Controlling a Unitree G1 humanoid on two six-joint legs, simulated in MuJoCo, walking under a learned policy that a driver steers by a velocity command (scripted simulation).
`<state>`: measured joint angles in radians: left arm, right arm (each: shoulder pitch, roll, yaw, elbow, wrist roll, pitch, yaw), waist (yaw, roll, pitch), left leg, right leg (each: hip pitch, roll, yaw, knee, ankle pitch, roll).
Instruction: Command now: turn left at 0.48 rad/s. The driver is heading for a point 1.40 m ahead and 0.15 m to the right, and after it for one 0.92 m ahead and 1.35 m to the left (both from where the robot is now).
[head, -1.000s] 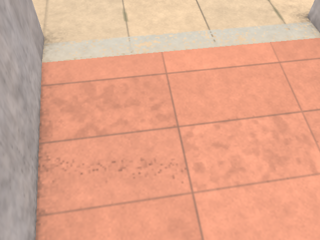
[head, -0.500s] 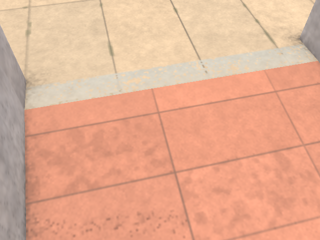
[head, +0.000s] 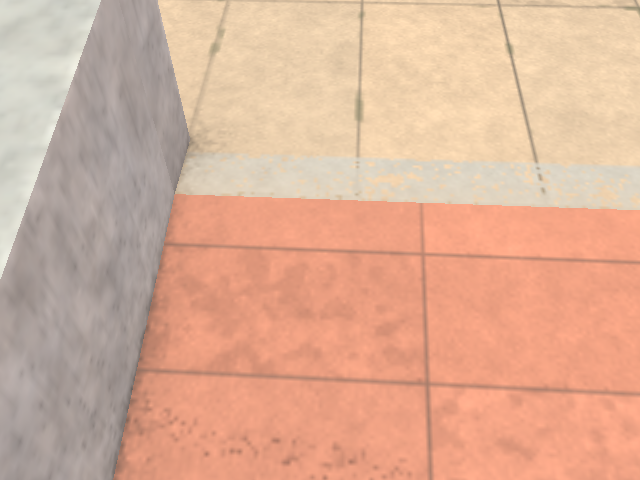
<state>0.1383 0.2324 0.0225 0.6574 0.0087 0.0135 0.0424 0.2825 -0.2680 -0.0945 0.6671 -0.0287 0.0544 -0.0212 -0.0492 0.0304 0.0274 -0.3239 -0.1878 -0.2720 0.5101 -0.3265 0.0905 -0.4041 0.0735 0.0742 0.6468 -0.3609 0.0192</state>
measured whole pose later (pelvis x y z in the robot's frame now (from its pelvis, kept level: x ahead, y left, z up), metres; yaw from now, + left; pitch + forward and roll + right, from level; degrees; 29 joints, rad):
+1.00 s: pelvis -0.03 -0.06 +0.00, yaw -9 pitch +1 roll +2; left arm 0.26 0.26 0.05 0.64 0.02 0.05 0.01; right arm 0.16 -0.28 -0.05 0.66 -0.03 0.06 -0.03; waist 0.02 0.03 0.05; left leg -0.56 -0.01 -0.03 1.17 -0.40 -0.05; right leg -0.28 0.10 0.10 0.46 -0.34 -0.10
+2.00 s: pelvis -0.01 -0.02 -0.02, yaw +3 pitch +2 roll -1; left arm 0.08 0.22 0.02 0.61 0.02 0.00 0.04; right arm 0.41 -0.26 -0.08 0.74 -0.02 0.01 -0.04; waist -0.04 0.03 0.03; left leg -0.23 -0.13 -0.25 0.80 -0.60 0.03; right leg -0.44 0.08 -0.01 0.67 -0.43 -0.09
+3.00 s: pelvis +0.34 -0.07 +0.02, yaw -8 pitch +2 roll +0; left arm 0.22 0.25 0.04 0.72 0.02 -0.01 -0.01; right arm 0.32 -0.20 0.00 0.74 -0.03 -0.08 0.00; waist -0.03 -0.01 0.02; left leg -0.42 0.04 -0.03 1.42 -0.32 0.04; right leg -0.39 0.16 -0.06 0.64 -0.44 -0.16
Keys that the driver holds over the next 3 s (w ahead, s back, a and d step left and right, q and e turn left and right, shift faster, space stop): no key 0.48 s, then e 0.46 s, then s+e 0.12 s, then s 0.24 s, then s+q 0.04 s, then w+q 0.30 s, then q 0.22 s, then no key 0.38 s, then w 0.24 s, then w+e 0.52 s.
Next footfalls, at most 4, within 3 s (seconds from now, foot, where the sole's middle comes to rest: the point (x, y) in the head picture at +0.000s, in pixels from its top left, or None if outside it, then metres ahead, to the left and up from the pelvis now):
0.02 right None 0.08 -0.11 -0.76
0.42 left None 0.01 0.09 -0.78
0.80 right None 0.04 -0.13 -0.77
1.48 left None -0.06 0.10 -0.79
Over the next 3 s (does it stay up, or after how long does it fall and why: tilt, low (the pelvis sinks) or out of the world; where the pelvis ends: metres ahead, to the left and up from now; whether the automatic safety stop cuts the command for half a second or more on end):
stays up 0.34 -0.07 0.02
